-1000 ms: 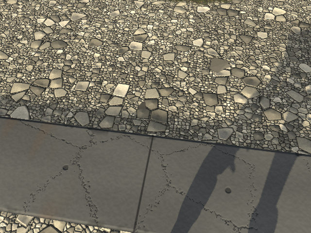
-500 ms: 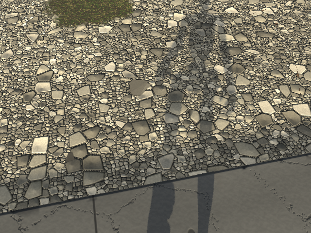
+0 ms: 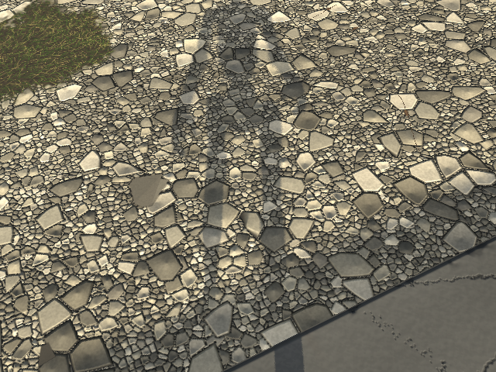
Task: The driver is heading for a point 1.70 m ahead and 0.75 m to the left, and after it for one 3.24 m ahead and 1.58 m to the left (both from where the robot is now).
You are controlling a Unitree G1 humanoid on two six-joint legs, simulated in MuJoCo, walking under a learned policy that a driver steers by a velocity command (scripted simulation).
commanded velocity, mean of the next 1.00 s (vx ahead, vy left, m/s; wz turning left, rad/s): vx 0.06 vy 0.00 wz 0.32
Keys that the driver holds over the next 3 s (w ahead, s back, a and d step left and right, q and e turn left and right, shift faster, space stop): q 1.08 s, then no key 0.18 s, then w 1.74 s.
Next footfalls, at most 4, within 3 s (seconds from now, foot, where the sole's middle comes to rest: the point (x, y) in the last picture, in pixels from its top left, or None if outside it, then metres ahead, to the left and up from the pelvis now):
0.16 left None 0.23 0.10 -0.78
0.66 right None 0.15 -0.08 -0.78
1.12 left None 0.03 0.09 -0.78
1.64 right None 0.23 -0.02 -0.78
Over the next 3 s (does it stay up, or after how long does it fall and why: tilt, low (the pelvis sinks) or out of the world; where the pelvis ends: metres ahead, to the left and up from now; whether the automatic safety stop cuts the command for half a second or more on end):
stays up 0.74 0.39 -0.18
